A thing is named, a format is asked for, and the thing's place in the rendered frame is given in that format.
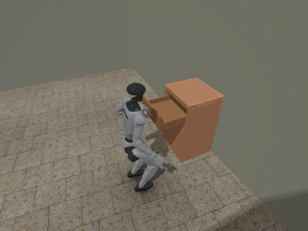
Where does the right robot upper arm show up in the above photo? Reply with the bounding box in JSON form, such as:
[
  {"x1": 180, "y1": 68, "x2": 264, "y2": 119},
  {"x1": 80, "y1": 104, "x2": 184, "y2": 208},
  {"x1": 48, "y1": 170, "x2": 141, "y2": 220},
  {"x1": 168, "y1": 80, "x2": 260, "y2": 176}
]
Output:
[{"x1": 132, "y1": 113, "x2": 145, "y2": 146}]

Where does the humanoid robot head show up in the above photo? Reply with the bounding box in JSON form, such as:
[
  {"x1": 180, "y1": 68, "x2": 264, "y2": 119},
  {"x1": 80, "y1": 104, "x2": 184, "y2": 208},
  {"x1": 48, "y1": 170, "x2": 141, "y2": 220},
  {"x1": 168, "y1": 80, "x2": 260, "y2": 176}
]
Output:
[{"x1": 125, "y1": 83, "x2": 146, "y2": 112}]

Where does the cabinet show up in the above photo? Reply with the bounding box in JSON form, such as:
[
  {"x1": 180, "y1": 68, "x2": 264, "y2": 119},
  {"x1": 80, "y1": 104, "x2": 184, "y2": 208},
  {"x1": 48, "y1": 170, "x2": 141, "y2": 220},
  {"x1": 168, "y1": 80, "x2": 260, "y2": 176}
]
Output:
[{"x1": 163, "y1": 77, "x2": 224, "y2": 163}]

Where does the drawer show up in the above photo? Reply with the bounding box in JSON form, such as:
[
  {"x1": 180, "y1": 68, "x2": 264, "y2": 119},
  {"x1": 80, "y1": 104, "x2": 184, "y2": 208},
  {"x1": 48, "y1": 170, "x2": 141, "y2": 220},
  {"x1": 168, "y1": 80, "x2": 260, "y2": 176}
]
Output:
[{"x1": 141, "y1": 94, "x2": 187, "y2": 131}]

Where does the left robot upper arm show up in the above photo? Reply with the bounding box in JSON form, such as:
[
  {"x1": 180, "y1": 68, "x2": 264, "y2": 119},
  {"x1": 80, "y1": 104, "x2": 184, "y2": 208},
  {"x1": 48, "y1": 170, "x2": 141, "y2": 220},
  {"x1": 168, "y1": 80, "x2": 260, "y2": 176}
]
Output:
[{"x1": 115, "y1": 96, "x2": 131, "y2": 116}]

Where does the robot right hand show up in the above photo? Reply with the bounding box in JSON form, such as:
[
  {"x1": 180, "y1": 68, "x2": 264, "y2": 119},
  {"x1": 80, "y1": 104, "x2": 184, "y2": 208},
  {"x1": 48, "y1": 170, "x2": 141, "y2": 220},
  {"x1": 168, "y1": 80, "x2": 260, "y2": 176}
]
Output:
[{"x1": 154, "y1": 155, "x2": 169, "y2": 169}]

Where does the right robot shin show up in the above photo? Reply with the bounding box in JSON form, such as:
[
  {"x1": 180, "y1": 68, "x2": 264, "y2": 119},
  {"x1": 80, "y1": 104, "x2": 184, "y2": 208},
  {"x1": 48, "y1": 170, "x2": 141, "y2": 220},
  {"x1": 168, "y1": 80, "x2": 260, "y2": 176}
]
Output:
[{"x1": 139, "y1": 167, "x2": 159, "y2": 188}]

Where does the robot left hand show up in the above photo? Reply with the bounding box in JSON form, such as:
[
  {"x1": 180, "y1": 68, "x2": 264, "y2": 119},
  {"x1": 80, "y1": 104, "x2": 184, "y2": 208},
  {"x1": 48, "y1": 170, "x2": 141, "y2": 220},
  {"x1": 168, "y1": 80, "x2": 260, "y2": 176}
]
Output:
[{"x1": 140, "y1": 104, "x2": 148, "y2": 112}]

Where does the handle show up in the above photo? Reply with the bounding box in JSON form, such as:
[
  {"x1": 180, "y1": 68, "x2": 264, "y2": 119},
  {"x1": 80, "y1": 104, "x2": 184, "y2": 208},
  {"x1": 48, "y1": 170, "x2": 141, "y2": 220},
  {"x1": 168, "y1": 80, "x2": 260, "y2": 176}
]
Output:
[{"x1": 142, "y1": 110, "x2": 153, "y2": 118}]

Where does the robot right forearm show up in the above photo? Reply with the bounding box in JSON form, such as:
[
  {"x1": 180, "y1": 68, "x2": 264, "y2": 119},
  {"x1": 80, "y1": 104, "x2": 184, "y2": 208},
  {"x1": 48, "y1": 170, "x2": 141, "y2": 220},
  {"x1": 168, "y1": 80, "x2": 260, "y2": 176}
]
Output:
[{"x1": 135, "y1": 141, "x2": 158, "y2": 161}]

